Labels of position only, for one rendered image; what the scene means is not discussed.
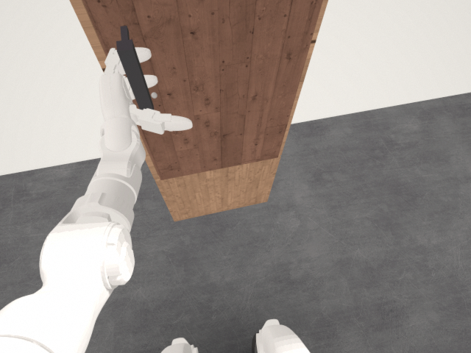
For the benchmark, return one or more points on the robot right shin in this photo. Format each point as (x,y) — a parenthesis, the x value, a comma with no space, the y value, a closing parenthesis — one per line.
(271,322)

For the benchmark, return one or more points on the left robot hand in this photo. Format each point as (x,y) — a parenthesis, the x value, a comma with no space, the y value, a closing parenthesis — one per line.
(116,95)

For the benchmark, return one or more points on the cupboard door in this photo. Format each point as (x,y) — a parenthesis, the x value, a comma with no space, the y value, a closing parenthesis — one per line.
(232,67)

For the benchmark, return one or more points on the left robot upper arm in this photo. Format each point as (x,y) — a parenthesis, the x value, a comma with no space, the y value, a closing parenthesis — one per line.
(81,266)

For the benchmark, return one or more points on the handle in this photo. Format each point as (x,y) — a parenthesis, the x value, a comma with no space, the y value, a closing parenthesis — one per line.
(132,67)

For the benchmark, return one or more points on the right robot thigh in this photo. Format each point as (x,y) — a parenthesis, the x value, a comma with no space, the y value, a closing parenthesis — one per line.
(279,339)

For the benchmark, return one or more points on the left robot forearm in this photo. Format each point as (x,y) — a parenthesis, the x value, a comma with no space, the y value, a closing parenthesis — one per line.
(114,188)

